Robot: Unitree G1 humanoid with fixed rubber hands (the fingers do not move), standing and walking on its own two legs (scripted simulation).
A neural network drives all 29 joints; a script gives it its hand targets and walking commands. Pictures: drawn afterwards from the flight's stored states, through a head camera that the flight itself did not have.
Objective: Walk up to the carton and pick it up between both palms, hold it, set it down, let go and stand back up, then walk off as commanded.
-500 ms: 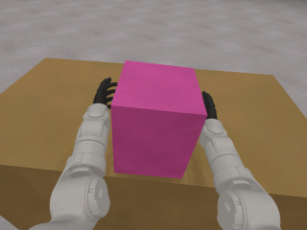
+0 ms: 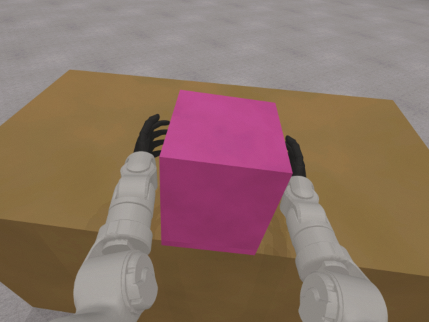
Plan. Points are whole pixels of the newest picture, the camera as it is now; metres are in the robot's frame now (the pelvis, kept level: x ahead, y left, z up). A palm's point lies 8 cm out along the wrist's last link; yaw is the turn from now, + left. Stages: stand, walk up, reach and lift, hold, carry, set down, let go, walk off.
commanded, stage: set down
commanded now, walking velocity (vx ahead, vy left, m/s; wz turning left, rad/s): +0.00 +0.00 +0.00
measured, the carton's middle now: (218, 174) +0.41 +0.02 +0.08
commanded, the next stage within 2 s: none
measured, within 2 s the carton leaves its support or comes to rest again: rests again in 0.22 s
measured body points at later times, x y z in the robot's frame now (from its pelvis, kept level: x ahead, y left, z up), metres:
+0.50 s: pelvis +0.00 +0.00 +0.00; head +0.00 +0.02 +0.45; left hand +0.42 +0.17 +0.11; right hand +0.40 -0.13 +0.09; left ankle +0.02 +0.10 -0.75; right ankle -0.01 -0.11 -0.75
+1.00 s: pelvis +0.00 +0.00 +0.00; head +0.01 +0.03 +0.45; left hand +0.42 +0.17 +0.11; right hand +0.40 -0.12 +0.09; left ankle +0.02 +0.10 -0.75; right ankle -0.01 -0.11 -0.75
